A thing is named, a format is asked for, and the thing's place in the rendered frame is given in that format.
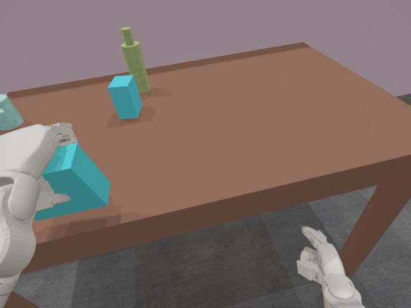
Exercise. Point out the robot right forearm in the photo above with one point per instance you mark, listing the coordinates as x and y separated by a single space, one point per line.
339 292

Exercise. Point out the sponge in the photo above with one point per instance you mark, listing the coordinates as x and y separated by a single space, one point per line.
73 173

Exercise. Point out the robot left forearm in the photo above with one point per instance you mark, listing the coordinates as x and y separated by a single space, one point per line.
18 198

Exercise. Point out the left robot hand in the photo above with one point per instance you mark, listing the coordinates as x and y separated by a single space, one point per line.
29 150

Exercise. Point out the table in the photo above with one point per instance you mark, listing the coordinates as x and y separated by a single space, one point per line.
222 139

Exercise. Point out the right robot hand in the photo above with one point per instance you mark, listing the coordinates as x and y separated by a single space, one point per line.
323 261

